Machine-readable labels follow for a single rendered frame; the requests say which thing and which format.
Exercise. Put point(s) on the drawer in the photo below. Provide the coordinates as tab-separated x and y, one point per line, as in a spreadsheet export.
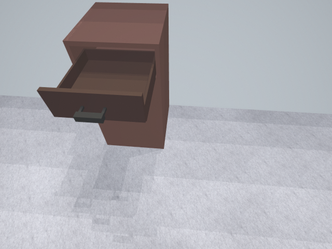
120	80

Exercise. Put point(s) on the cabinet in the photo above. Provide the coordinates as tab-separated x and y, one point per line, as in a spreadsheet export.
130	26

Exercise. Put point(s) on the handle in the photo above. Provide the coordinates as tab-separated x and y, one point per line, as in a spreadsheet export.
81	116

